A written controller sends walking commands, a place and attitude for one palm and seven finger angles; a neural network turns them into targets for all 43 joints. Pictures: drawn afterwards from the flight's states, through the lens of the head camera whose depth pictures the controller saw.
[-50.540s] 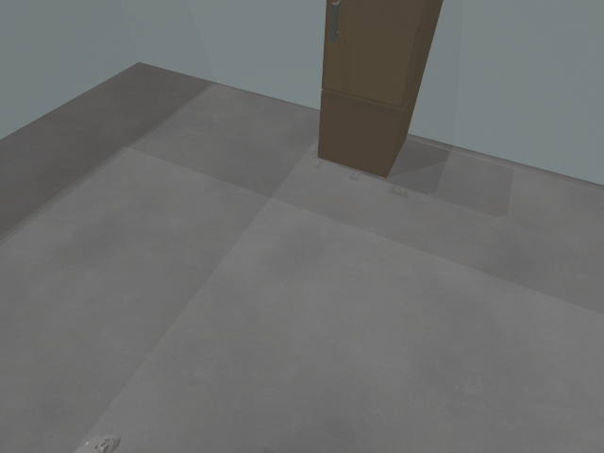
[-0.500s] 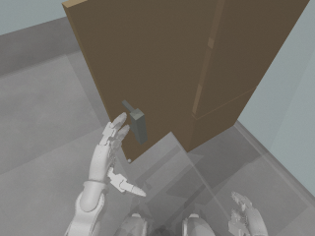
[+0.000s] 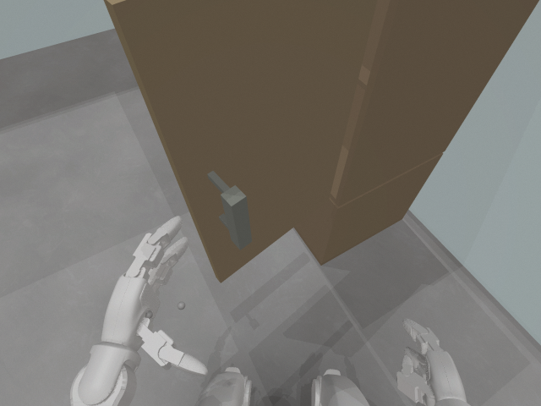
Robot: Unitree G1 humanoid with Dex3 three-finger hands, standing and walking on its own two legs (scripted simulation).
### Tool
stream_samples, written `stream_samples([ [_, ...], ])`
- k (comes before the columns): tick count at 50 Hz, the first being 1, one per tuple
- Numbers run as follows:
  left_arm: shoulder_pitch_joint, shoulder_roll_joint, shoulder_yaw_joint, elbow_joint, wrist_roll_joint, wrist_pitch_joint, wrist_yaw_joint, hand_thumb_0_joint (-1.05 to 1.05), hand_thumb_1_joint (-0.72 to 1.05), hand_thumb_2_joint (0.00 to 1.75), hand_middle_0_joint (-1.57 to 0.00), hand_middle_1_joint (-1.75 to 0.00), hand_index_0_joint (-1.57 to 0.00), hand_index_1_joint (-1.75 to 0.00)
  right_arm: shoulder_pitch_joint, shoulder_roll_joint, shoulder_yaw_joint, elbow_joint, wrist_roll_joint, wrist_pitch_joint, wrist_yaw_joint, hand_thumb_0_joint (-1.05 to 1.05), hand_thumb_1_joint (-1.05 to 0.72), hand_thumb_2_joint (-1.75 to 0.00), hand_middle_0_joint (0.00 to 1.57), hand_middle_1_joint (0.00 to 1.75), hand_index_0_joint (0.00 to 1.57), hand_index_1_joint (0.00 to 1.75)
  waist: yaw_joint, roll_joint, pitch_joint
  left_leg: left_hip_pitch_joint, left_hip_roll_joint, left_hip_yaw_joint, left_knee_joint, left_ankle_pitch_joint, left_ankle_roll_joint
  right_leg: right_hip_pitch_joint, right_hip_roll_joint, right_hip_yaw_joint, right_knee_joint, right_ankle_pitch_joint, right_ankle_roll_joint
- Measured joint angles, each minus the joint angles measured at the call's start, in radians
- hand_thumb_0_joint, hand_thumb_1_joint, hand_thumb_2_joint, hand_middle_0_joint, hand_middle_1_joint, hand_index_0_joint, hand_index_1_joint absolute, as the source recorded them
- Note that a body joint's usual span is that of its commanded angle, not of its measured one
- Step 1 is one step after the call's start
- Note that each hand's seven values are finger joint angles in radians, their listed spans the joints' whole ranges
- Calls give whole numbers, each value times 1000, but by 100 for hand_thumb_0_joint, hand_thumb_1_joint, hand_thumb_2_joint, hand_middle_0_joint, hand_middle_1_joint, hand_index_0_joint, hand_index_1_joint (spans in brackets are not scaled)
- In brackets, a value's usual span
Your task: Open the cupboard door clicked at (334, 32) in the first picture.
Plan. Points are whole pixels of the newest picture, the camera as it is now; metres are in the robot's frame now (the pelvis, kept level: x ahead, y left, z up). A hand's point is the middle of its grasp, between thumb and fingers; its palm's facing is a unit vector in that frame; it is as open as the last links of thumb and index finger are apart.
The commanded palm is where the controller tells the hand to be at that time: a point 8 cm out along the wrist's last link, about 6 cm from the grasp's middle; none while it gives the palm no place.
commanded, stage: draw the hand back to the body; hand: left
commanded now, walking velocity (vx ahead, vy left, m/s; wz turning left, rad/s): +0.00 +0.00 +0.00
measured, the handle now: (229, 210) +0.39 +0.09 +0.05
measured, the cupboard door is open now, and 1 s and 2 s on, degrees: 100 100 100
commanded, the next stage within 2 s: step back with the hand held close in 1.68 s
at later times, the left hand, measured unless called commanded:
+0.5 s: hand (133, 308) +0.22 +0.16 +0.12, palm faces -0.07 -0.99 -0.09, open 16.3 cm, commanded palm +0.19 +0.23 +0.13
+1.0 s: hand (13, 272) +0.22 +0.24 +0.19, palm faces +0.32 -0.86 -0.40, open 12.7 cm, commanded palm +0.18 +0.29 +0.22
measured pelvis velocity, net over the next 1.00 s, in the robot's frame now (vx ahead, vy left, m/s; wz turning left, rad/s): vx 0.03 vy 0.02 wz -0.01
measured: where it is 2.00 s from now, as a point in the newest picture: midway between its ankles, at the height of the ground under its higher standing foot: outside the picture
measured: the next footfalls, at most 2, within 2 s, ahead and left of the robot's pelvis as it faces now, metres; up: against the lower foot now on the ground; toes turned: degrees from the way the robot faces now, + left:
none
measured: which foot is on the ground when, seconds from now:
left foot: down 0.00-1.00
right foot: down 0.00-1.00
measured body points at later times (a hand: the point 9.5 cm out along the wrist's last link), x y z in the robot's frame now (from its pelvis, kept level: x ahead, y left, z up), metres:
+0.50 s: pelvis +0.01 +0.00 +0.03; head +0.04 -0.01 +0.48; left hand +0.22 +0.22 +0.12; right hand +0.18 -0.23 -0.04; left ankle +0.00 +0.12 -0.64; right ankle +0.02 -0.10 -0.64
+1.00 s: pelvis +0.03 +0.02 +0.09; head +0.02 -0.01 +0.54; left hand +0.20 +0.29 +0.22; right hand +0.21 -0.20 +0.01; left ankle +0.00 +0.12 -0.64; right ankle +0.02 -0.10 -0.64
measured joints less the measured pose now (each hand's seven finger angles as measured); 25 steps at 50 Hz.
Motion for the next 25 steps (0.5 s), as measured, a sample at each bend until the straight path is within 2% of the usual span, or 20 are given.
stream_samples([
  [4, 24, 5, 3, -35, -20, 3, -15, -1, -50, 30, -15, -30, -15, -30, 6, -6, -4, -2, 3, -15, -4, 1, -91, -90, 20, 30, 20, 30, -3, 7, -1, -8, -1, -4, 11, -3, 0, -5, -1, -4, 7, -2, 0],
  [7, 29, 1, -8, -53, -17, 6, -18, -1, -50, 30, -15, -30, -15, -30, 11, -8, -3, -5, 2, -24, -6, 1, -91, -90, 20, 30, 20, 30, -4, 7, -4, -15, -1, -3, 18, -4, 1, -12, -1, -3, 13, -2, 1],
  [10, 34, 11, -7, -86, -9, 37, -13, -1, -50, 30, -15, -30, -15, -30, 14, -3, 0, -12, 5, -20, -10, 1, -91, -90, 20, 30, 20, 30, -4, 6, 0, -5, 2, 0, 15, -3, 2, -3, 2, 0, 10, 0, 1],
  [17, 117, 36, 37, -192, -34, 97, 7, -1, -50, 30, -16, -30, -16, -30, 45, 11, 16, -30, 22, -12, -21, 2, -91, -90, 20, 30, 20, 30, -11, 19, 9, 105, 3, 2, -77, 27, 3, 106, 6, 4, -82, 30, 6],
  [25, 174, 63, 83, -220, -74, 127, -40, -1, -50, 30, -15, -30, -16, -30, 65, -6, 28, -36, 29, -32, -32, 2, -91, -90, 20, 30, 20, 30, -9, 26, 15, 212, 4, -4, -168, 56, 4, 220, 10, 0, -179, 60, 9],
])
